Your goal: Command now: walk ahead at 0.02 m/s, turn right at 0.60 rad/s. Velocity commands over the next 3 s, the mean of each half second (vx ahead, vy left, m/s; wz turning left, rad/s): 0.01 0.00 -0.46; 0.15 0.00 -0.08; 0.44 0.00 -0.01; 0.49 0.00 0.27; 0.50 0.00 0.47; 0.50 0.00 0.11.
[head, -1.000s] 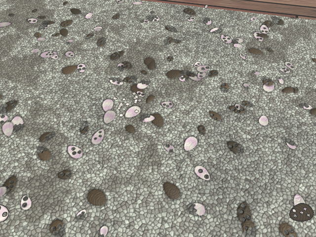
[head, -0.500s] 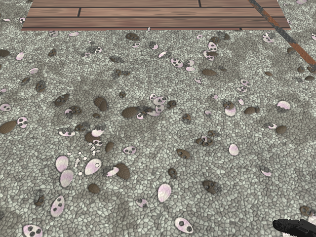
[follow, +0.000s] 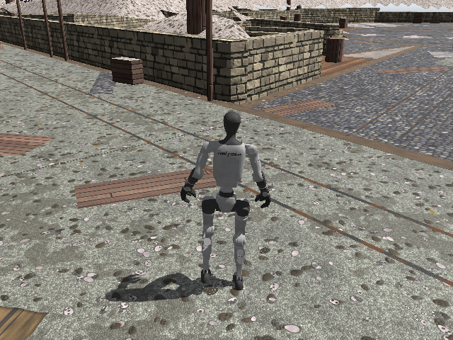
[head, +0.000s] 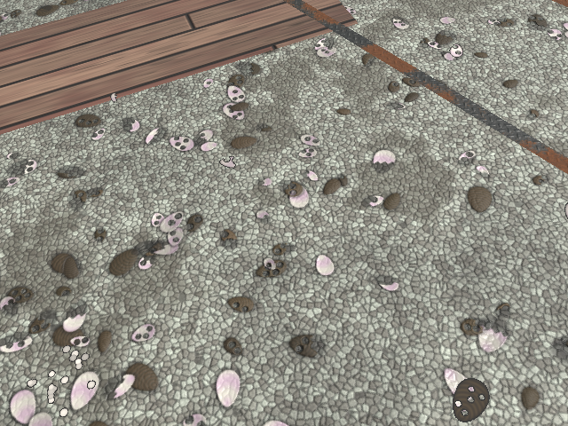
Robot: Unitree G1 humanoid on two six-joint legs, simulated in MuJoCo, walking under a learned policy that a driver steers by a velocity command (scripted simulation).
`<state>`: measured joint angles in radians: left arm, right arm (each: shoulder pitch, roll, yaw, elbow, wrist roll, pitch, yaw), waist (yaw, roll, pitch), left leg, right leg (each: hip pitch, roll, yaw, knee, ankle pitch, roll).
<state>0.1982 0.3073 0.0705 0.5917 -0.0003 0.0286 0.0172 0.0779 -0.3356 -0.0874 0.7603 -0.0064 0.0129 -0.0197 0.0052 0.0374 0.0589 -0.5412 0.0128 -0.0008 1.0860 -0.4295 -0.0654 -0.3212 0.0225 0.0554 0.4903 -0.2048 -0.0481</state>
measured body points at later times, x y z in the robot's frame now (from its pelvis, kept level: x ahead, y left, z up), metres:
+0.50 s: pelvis +0.01 +0.03 +0.00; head +0.05 +0.04 +0.45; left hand +0.23 +0.28 -0.10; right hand +0.08 -0.27 -0.10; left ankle +0.04 +0.15 -0.74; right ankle -0.04 -0.11 -0.68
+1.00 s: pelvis +0.06 +0.03 -0.01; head +0.07 +0.04 +0.44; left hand +0.19 +0.28 -0.14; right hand +0.11 -0.28 -0.11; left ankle +0.10 +0.12 -0.74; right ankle -0.04 -0.11 -0.74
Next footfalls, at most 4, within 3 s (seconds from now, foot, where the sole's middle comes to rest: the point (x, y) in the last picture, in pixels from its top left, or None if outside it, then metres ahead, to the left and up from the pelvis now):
0.28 left None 0.08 0.14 -0.78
0.60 right None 0.00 -0.12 -0.78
0.98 left None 0.13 0.11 -0.78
1.48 right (411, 421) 0.44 -0.19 -0.78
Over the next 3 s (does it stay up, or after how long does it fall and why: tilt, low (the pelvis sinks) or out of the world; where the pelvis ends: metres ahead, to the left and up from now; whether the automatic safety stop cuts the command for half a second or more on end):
stays up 1.15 -0.03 -0.01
